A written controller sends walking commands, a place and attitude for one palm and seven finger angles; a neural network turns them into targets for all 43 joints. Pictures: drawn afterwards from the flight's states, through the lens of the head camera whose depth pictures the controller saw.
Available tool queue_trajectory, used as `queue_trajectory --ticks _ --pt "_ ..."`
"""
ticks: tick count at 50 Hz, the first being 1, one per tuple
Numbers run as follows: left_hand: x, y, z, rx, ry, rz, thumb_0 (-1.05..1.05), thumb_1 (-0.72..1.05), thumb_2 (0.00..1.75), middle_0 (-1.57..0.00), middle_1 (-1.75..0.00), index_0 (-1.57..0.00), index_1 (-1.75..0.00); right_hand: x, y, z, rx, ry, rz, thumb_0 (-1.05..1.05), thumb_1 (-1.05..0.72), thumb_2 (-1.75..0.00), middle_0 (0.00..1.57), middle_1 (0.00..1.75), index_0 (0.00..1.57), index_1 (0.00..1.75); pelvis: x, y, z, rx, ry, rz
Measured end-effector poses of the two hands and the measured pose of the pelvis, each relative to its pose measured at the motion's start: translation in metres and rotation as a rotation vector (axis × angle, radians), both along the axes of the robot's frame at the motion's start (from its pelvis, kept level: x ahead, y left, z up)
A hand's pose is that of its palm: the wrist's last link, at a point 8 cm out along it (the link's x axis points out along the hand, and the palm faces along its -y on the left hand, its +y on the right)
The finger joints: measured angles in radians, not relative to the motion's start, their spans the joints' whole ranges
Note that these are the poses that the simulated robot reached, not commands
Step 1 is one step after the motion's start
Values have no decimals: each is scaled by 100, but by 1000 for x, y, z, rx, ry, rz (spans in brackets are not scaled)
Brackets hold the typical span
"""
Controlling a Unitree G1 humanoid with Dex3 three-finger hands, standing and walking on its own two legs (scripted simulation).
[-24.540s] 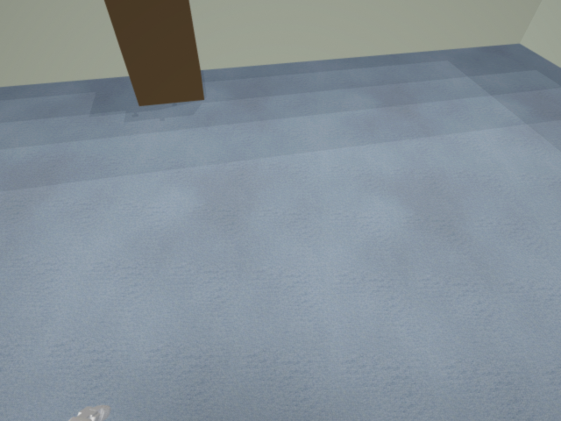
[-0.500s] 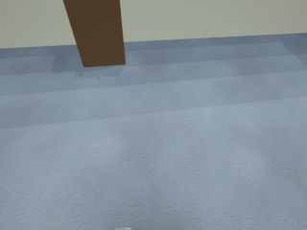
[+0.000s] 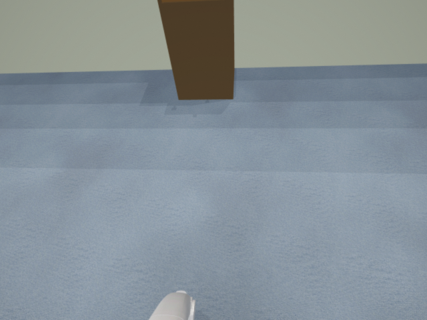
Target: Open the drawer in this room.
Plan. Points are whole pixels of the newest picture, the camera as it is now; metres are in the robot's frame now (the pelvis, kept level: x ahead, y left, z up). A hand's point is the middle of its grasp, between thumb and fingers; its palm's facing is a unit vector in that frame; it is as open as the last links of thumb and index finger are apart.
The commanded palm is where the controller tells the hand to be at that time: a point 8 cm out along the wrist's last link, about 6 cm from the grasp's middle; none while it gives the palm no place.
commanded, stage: turn or walk to find it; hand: left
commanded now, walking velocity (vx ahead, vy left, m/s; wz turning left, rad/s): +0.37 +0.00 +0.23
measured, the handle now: out of the picture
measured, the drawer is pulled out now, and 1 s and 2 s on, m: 0.00 0.00 0.00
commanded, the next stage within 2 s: stand and wait in 1.08 s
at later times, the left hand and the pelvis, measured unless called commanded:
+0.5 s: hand (130, 304) +0.18 +0.23 -0.19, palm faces +0.17 -0.97 -0.15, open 7.4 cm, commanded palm none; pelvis +0.20 +0.06 -0.01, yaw +4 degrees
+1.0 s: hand (154, 194) +0.48 +0.23 -0.18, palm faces +0.13 -0.97 -0.21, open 7.2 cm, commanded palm none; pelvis +0.44 +0.04 -0.01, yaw +7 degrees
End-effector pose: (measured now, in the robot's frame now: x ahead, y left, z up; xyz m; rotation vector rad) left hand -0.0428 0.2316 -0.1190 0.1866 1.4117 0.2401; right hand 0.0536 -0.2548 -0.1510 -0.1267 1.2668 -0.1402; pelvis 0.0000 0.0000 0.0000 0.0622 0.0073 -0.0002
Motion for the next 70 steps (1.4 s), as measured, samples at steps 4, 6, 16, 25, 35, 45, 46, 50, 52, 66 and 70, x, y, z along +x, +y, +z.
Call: queue_trajectory --ticks 4,6,16,25,35,45,46,50,52,66,70 --pt "-44 -20 0 -32 151 106 0 91 90 -20 -30 -20 -29 45 14 -7 11 30 74 1 -91 -90 19 30 19 30 26 3 -4 -5 3 32" --pt "-62 -31 2 -57 233 156 0 91 90 -20 -30 -19 -29 74 27 -10 22 30 114 1 -91 -90 19 30 19 30 40 7 -8 -12 8 44" --pt "-41 -37 -7 -186 465 285 1 91 90 -20 -30 -20 -29 230 110 -19 47 -158 220 1 -91 -90 20 30 19 30 131 49 -32 -44 5 77" --pt "213 43 -38 -122 -46 110 1 91 90 -20 -30 -19 -29 243 82 17 -68 -126 98 -4 -96 -90 20 30 20 30 204 63 -8 -51 -20 77" --pt "452 80 -13 -26 -355 -61 1 94 90 -19 -30 -19 -29 220 64 8 -75 152 -7 -1 -92 -90 20 30 19 30 300 53 -11 -55 -17 82" --pt "541 42 -23 -44 -353 -71 0 92 90 -20 -30 -19 -29 286 60 -9 -2 314 -28 1 -91 -90 20 30 19 30 400 33 -20 -65 -43 104" --pt "534 40 -24 -51 -317 -53 0 92 90 -20 -30 -19 -29 306 60 -8 -1 286 -14 1 -91 -90 20 30 19 30 408 34 -17 -66 -44 106" --pt "506 46 -28 -44 -181 38 -1 95 90 -20 -30 -20 -29 393 66 -2 -2 151 40 1 -91 -90 20 30 19 30 440 39 -10 -73 -39 116" --pt "493 51 -30 -51 -116 68 -1 95 90 -20 -30 -20 -29 436 73 2 -3 86 69 1 -91 -90 20 30 19 30 456 44 -8 -79 -36 123" --pt "518 101 -55 -145 87 167 1 92 90 -20 -30 -19 -29 635 151 25 -92 -162 204 0 -92 -90 20 30 19 30 559 118 -15 -107 -51 112" --pt "572 114 -46 -135 -7 137 1 92 90 -20 -30 -19 -29 635 165 28 -74 -135 154 -1 -94 -90 20 30 20 30 574 128 -5 -100 -41 114"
